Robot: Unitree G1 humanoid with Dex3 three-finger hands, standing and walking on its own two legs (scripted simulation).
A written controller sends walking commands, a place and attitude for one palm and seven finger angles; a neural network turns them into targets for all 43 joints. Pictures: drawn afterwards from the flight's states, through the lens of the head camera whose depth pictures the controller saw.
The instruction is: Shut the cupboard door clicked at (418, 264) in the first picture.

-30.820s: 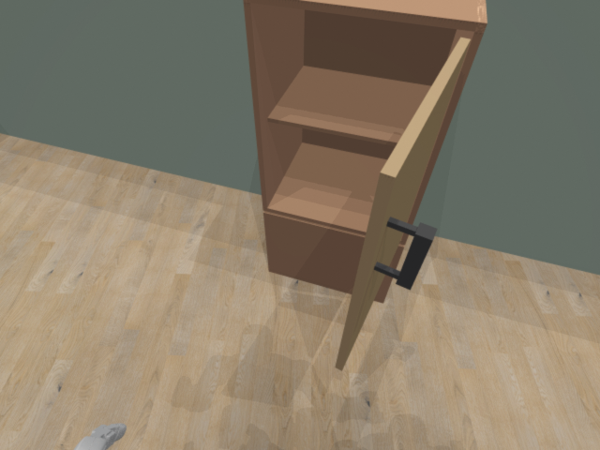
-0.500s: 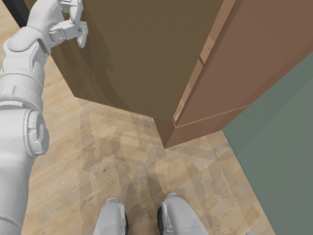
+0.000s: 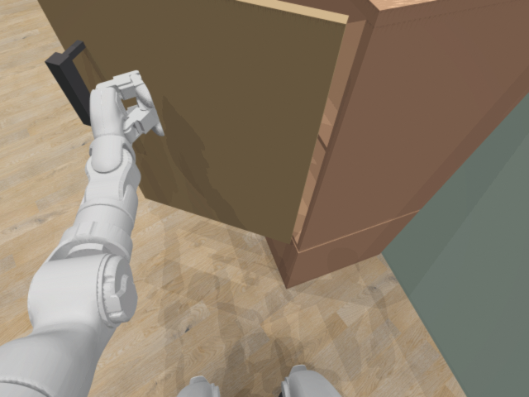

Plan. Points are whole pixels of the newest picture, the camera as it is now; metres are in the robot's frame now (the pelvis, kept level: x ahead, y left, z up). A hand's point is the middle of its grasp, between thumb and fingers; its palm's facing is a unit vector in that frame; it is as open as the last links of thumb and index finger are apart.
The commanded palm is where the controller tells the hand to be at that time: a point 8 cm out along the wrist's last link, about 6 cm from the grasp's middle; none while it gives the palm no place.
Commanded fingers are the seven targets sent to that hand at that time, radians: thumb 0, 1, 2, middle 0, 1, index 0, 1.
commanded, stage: pull the fist back off the door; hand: left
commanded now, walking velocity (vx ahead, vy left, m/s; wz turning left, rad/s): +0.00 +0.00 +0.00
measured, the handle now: (85, 84) +0.61 +0.23 +0.10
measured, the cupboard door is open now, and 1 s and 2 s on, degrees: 51 51 51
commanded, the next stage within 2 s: draw the hand back to the body in 0.40 s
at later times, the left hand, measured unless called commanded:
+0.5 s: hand (156, 152) +0.45 +0.11 +0.11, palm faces +0.06 -1.00 -0.04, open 3.1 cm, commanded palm +0.41 +0.17 +0.10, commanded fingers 0.00 0.90 0.90 -1.30 -1.50 -1.30 -1.50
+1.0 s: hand (70, 210) +0.33 +0.18 +0.16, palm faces +0.06 -1.00 -0.04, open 3.1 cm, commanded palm +0.29 +0.23 +0.16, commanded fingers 0.00 0.90 0.90 -1.16 -1.35 -1.16 -1.35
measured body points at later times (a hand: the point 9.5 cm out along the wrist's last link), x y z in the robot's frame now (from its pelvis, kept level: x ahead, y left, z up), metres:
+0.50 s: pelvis -0.02 -0.01 +0.00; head +0.05 -0.01 +0.45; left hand +0.44 +0.16 +0.11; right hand +0.09 -0.26 -0.11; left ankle +0.01 +0.12 -0.68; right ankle +0.00 -0.11 -0.68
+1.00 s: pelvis -0.02 +0.00 +0.03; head -0.01 -0.01 +0.48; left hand +0.33 +0.23 +0.16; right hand +0.14 -0.25 -0.06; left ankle +0.01 +0.12 -0.68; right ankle +0.00 -0.11 -0.68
